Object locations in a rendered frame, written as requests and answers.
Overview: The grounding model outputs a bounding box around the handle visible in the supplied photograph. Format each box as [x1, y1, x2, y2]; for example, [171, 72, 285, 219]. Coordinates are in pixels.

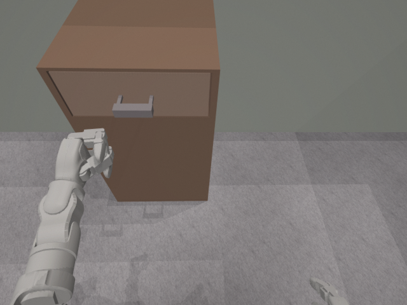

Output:
[112, 95, 154, 118]

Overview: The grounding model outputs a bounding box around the robot left hand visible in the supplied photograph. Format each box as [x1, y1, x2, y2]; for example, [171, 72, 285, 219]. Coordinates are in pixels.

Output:
[55, 128, 114, 188]

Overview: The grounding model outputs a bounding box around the robot right hand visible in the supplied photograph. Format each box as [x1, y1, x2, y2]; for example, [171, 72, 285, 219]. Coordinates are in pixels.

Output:
[310, 277, 349, 305]

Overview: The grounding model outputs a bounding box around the drawer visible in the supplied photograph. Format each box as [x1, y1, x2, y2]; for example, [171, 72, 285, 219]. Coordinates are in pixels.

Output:
[49, 71, 210, 116]

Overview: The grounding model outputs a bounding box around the cabinet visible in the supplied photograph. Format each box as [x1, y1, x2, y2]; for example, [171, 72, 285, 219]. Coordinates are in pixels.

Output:
[36, 0, 220, 202]

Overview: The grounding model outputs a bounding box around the left robot forearm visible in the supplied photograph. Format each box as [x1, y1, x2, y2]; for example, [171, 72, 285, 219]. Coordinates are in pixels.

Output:
[9, 179, 85, 305]

